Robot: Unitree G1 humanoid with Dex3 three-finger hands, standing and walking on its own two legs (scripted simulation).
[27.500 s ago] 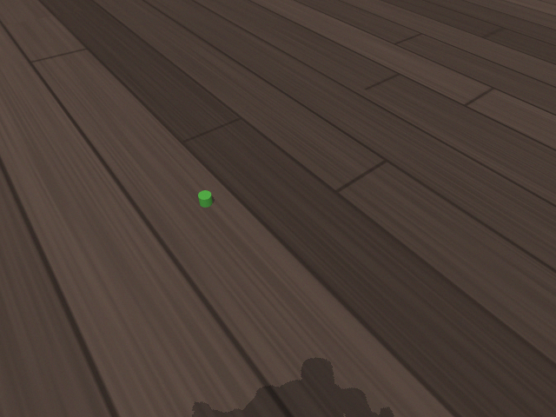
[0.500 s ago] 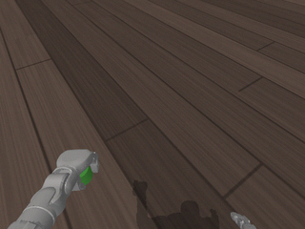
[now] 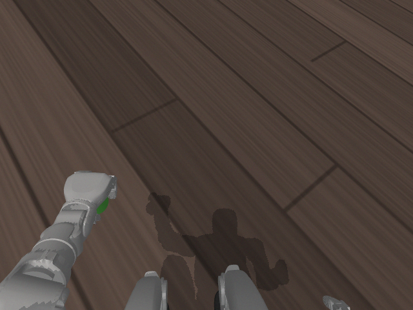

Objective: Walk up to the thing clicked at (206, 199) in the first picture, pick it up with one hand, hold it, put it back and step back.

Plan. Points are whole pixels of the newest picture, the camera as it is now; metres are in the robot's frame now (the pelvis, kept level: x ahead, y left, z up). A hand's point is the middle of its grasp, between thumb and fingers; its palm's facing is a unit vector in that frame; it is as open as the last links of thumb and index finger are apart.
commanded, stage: crouch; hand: left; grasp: from above
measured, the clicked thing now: (92, 199) +0.38 +0.23 -0.13
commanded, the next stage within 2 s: lower in 1.40 s
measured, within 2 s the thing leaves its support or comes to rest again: neither
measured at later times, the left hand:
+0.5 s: hand (117, 222) +0.39 +0.22 -0.35, palm faces -0.46 +0.00 -0.89, open 7.4 cm
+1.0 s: hand (124, 224) +0.41 +0.22 -0.45, palm faces -0.47 -0.02 -0.88, open 7.4 cm
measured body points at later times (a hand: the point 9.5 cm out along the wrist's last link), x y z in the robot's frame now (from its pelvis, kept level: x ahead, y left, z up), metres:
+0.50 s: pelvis -0.03 +0.00 -0.19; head +0.18 +0.02 +0.21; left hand +0.41 +0.22 -0.30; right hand +0.04 -0.27 -0.32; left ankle +0.04 +0.11 -0.63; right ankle +0.06 -0.13 -0.63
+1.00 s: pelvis -0.04 +0.00 -0.27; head +0.20 +0.03 +0.11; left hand +0.43 +0.22 -0.40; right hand +0.02 -0.28 -0.39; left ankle +0.04 +0.11 -0.63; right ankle +0.05 -0.13 -0.63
